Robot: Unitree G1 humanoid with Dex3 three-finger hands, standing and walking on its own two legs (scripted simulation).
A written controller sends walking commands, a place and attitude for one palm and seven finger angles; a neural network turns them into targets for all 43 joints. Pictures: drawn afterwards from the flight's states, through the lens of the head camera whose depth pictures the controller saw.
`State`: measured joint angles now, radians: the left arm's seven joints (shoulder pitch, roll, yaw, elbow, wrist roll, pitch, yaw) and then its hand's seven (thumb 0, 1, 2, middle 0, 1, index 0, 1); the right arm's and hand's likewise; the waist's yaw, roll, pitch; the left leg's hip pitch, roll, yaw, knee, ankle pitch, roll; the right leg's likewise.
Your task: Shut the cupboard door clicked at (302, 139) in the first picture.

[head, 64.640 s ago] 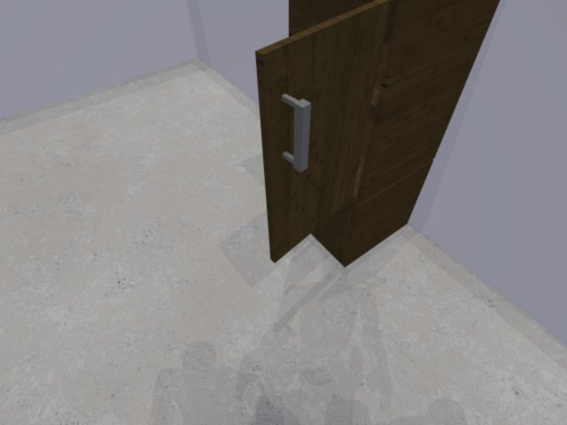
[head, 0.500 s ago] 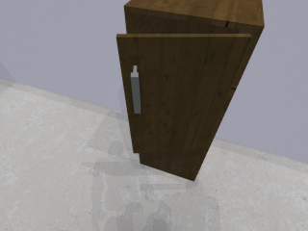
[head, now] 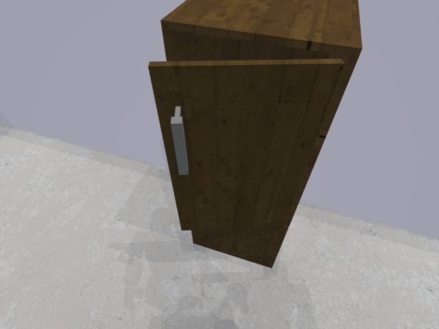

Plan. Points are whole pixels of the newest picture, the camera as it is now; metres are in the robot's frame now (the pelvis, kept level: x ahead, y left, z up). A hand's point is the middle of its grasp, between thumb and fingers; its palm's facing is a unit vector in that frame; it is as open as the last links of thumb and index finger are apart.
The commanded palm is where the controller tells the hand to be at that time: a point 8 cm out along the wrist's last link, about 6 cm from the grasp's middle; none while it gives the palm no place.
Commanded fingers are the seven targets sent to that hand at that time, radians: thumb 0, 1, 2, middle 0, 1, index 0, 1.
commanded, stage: shuffle to correct the standing spot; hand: left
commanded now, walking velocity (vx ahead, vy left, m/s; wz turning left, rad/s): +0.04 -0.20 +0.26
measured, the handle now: (180, 141) +0.46 +0.11 +0.09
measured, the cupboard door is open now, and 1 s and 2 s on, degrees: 21 21 21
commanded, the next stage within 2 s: come to a stop and stand still in 0.74 s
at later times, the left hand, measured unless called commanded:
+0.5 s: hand out of the picture -0.03 +0.13 -0.19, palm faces +0.13 -0.97 -0.20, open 7.4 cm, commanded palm none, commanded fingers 0.00 0.90 0.90 -0.20 -0.30 -0.20 -0.30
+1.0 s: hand out of the picture +0.03 +0.04 -0.18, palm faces +0.15 -0.97 -0.20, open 7.4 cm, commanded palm none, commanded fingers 0.00 0.90 0.90 -0.20 -0.30 -0.20 -0.30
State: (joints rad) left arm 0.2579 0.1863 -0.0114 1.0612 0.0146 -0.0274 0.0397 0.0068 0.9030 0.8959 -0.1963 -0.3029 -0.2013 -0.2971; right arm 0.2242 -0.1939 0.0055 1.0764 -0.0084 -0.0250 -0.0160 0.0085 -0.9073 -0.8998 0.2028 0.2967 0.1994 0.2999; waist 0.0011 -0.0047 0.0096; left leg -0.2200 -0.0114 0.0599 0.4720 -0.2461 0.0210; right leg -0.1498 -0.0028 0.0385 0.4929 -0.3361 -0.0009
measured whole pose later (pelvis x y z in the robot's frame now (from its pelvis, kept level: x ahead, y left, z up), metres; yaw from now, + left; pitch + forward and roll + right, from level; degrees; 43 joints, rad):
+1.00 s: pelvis +0.04 -0.14 +0.00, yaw +5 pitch +1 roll +0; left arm 0.31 0.15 0.04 1.00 0.04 0.00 0.03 0.01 0.90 0.90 -0.20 -0.30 -0.20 -0.30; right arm 0.20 -0.18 -0.05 1.02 -0.02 0.02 -0.02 0.01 -0.91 -0.90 0.20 0.30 0.20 0.30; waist 0.03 0.00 0.02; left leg -0.41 0.02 0.07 0.93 -0.46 0.00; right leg -0.28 0.01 -0.09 0.54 -0.28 -0.05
